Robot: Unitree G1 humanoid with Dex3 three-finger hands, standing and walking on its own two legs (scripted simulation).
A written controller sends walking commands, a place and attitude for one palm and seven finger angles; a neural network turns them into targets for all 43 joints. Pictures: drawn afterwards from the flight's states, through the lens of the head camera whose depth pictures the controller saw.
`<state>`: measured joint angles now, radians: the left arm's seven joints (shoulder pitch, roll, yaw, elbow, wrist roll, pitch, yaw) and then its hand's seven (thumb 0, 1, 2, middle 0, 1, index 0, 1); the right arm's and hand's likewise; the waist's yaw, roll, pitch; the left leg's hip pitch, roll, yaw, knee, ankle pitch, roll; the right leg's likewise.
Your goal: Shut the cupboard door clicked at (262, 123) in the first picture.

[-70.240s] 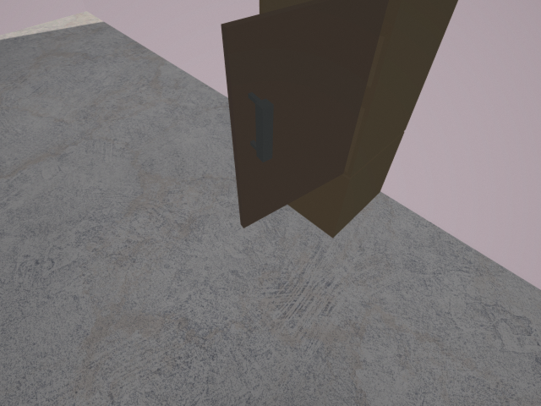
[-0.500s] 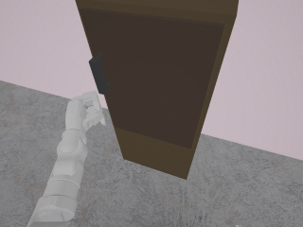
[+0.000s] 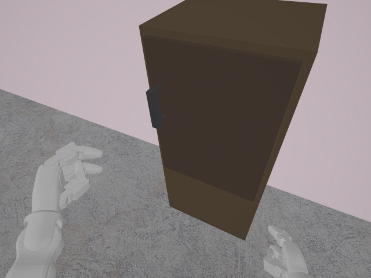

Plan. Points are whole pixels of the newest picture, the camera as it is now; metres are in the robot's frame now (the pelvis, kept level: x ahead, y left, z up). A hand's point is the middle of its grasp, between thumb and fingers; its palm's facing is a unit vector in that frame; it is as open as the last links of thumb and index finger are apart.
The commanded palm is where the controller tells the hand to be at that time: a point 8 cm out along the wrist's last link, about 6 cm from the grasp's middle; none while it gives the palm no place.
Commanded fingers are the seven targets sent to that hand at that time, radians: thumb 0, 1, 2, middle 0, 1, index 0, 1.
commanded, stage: draw the hand back to the body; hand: left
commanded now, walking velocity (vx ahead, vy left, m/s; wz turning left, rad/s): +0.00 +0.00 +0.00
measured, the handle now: (158, 105) +0.62 +0.16 +0.03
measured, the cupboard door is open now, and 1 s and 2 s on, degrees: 0 0 0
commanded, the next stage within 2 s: step back with the hand held close in 0.62 s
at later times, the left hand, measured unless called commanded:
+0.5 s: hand (42, 200) +0.19 +0.26 +0.15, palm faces +0.48 -0.79 -0.38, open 7.3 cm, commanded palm +0.14 +0.30 +0.17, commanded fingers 0.00 0.90 0.90 -0.20 -0.30 -0.20 -0.30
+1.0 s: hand (39, 197) +0.20 +0.27 +0.15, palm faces +0.39 -0.78 -0.49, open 7.4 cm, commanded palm +0.14 +0.31 +0.17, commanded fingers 0.00 0.90 0.90 -0.20 -0.30 -0.20 -0.30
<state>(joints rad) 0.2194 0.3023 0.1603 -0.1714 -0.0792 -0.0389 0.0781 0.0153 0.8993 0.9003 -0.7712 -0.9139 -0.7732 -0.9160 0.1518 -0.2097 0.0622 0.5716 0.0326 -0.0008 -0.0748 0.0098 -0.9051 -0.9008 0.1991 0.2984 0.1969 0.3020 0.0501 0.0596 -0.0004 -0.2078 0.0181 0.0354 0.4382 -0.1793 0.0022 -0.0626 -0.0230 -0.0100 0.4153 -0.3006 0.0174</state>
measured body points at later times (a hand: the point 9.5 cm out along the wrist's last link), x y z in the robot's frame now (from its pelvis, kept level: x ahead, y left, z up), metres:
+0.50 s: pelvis +0.01 +0.00 +0.00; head -0.02 -0.03 +0.45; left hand +0.16 +0.30 +0.17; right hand +0.20 -0.23 -0.09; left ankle +0.04 +0.12 -0.74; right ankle -0.05 -0.13 -0.74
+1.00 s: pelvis +0.00 +0.01 -0.01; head +0.00 -0.01 +0.44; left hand +0.17 +0.31 +0.18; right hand +0.18 -0.23 -0.09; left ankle +0.04 +0.12 -0.74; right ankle -0.04 -0.13 -0.74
